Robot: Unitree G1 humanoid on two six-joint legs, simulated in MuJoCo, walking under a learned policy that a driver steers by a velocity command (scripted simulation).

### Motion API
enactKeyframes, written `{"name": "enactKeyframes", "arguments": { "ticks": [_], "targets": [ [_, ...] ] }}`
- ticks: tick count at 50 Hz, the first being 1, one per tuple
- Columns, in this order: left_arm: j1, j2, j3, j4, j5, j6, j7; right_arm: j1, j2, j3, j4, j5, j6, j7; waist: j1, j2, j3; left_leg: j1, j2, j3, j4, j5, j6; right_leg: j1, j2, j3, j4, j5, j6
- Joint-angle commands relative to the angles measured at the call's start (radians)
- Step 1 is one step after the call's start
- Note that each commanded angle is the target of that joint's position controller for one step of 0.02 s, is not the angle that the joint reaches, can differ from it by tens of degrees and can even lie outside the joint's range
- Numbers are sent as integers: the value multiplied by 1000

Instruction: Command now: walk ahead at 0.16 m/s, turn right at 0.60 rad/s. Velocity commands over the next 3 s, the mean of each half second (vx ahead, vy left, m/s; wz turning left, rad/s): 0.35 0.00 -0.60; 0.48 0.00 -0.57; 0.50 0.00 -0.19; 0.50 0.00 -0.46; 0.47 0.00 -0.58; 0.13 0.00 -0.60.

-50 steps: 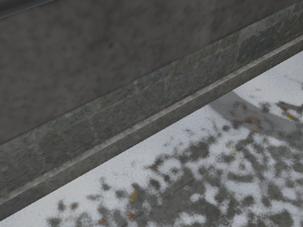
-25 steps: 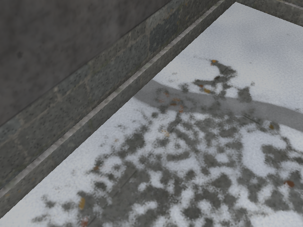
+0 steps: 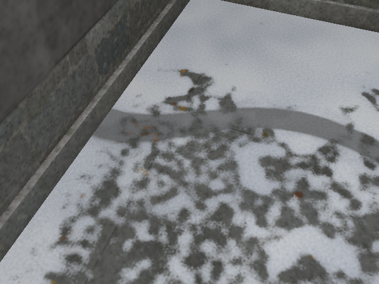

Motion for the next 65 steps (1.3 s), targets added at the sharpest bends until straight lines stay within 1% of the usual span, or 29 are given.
{"name": "enactKeyframes", "arguments": {
  "ticks": [1, 2, 3, 4, 5, 7, 9, 16, 22, 25, 27, 28, 29, 30, 31, 32, 34, 36, 39, 49, 52, 54, 55, 56, 57, 58, 59, 60, 65],
  "targets": [
    [-89, 166, 47, -73, -2, -7, -4, 91, -66, -15, -43, 2, -32, -10, -94, -97, -53, 256, -26, 16, -261, 69, 33, -149, -180, 315, -134, -367, -114],
    [-93, 128, 38, -80, -10, -14, 3, 150, -107, -25, -26, -3, -41, -24, -124, -5, -41, 409, 54, -62, -383, 25, 53, -304, -111, 242, -34, -474, -53],
    [-29, 26, 15, -79, -10, -24, 11, 209, -187, -35, -29, -9, -51, -34, -112, 201, -102, 495, 336, -344, -504, -256, 79, -367, 6, 26, 319, -492, 4],
    [-88, 89, 24, -104, 11, -33, 15, 151, -285, -59, -35, -29, -51, -31, -101, 207, -3, 331, 440, -611, -622, -437, 153, -509, 50, -46, 441, -342, 17],
    [-109, 146, 38, -105, 27, -38, 10, 105, -227, -51, -29, -28, -55, -26, -51, 120, 68, 244, 422, -541, -602, -427, 168, -492, -54, -29, 519, -238, 17],
    [-27, 138, 39, -49, 17, -38, -22, 39, -138, -28, -42, -13, -66, -11, -10, 135, 56, 241, 303, -327, -599, -249, 136, -446, -68, -79, 592, -130, 37],
    [-20, 116, 34, -34, 19, -35, -48, 67, -112, -22, -33, -9, -83, -8, -23, 144, 41, 256, 265, -199, -603, -111, 135, -450, -96, -121, 663, -62, 49],
    [-180, 62, 12, -73, 17, -41, -66, 243, -101, -33, 49, -12, -119, 12, -102, 104, 69, 404, 284, -15, -588, 205, 150, -595, -149, -163, 575, 33, 70],
    [-336, 10, -23, -145, 20, -54, -89, 280, -99, -31, 102, -11, -127, 11, -122, 122, 86, 411, 303, 138, -543, 528, 144, -481, -178, -314, 281, 35, 26],
    [-290, 19, -23, -146, 25, -55, -77, 283, -127, -33, 128, -8, -116, 3, -76, 140, 31, 421, 307, 221, -398, 952, 118, -287, -107, -393, 170, -56, -43],
    [-70, 62, 0, -89, 28, -68, -57, 285, -156, -33, 137, -2, -106, -3, 31, 139, -121, 371, 309, 265, -73, 1191, 103, 10, -28, -395, 105, -73, -102],
    [107, 105, 24, -31, 35, -73, -40, 268, -152, -29, 122, -2, -104, -2, 114, 89, -222, 210, 288, 282, 179, 1015, 78, 271, -54, -317, 48, -72, -136],
    [157, 219, 55, -34, 31, -69, -21, 299, -40, -2, 51, 6, -110, 21, 84, -154, -346, -188, 174, 271, 533, 255, 23, 595, -366, 162, -17, -346, -245],
    [154, 249, 61, -61, 1, -64, -16, 225, -84, -15, 9, -4, -119, 26, 92, -135, -420, -336, 54, 98, 712, -92, 10, 624, -515, 570, -158, -242, -303],
    [138, 225, 57, -31, -6, -61, -8, 110, -120, -26, -19, -3, -122, 28, 103, -43, -274, -421, 103, 20, 721, 18, 19, 549, -462, 399, -165, -63, -282],
    [99, 180, 45, -18, -10, -65, 0, 119, -90, -13, -19, 3, -133, 30, 51, -21, -150, -394, 144, 33, 636, 100, 25, 396, -431, 249, -164, 121, -262],
    [16, 118, 25, -23, -13, -80, 8, 168, -82, -11, 6, -23, -116, 30, -37, -1, -67, -272, 184, 30, 503, 114, 11, 194, -318, 87, -184, 309, -210],
    [1, 96, 15, -26, -20, -97, 6, 205, -72, -12, 17, -42, -83, 39, -69, -21, -79, -216, 184, 42, 459, 111, -14, 124, -270, 34, -206, 378, -213],
    [51, 113, 21, -4, -22, -112, 5, 125, -52, -10, -10, -41, -63, 45, -54, -26, -47, -273, 178, 64, 371, 198, -43, 81, -240, 30, -253, 332, -206],
    [256, 102, 12, 78, -14, -119, 31, -231, -26, 13, -125, -25, -88, 60, 67, -47, 3, -343, 89, 87, -52, 443, -5, 280, -256, 78, -214, 538, -152],
    [210, 127, 11, 88, -8, -126, 40, -139, -56, 3, -99, -22, -97, 51, 4, -59, -18, -118, 41, 86, -155, 380, 52, 279, -276, 65, -155, 713, -107],
    [183, 149, 13, 98, -2, -129, 35, 100, -102, -19, -22, -17, -108, 27, -107, -41, -133, 165, 1, 103, -217, 335, 94, 267, -232, 18, 113, 898, -75],
    [181, 116, 4, 87, -2, -136, 27, 250, -143, -32, 5, -29, -119, 9, -171, -3, -228, 401, 129, -16, -220, 270, 130, 127, -189, -6, 348, 672, -63],
    [315, 15, -14, 74, -35, -136, 23, 324, -249, -60, 6, -51, -119, 2, -122, 228, -374, 671, 431, -485, -245, 218, 269, -158, -23, -106, 741, 22, -14],
    [325, 77, -8, 92, -8, -135, 26, 290, -201, -57, 22, -18, -106, 16, -96, 212, -369, 611, 469, -738, -383, 177, 309, -279, 5, -93, 852, -297, -20],
    [242, 89, -4, 90, 7, -129, 24, 179, -128, -42, 7, -3, -104, 20, -57, 107, -184, 442, 433, -599, -415, 77, 296, -326, -61, -88, 868, -207, -22],
    [161, 85, -10, 78, 13, -128, 16, 119, -64, -28, 3, -4, -108, 27, -55, 23, -98, 322, 384, -462, -440, 101, 273, -321, -98, -103, 820, -147, -24],
    [124, 71, -11, 69, 13, -123, 8, 106, -41, -20, 14, -11, -113, 27, -40, 31, -52, 250, 335, -360, -465, 176, 247, -310, -125, -119, 773, -129, -25],
    [86, 18, -30, 63, 27, -93, -15, 180, -49, -19, 92, 6, -149, 38, -3, 86, -27, 183, 259, -150, -537, 458, 233, -316, -174, -183, 636, -62, 6]
  ]
}}
Next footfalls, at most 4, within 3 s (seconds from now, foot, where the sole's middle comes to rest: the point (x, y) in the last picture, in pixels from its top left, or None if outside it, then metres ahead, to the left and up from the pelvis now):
0.04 left None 0.05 0.11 -0.78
0.56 right None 0.29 -0.17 -0.78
1.10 left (264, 229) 0.67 -0.23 -0.78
1.62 right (342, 206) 0.77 -0.54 -0.78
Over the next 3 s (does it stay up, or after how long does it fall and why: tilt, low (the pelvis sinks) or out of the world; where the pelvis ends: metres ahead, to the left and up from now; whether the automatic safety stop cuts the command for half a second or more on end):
stays up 1.01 -0.82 0.00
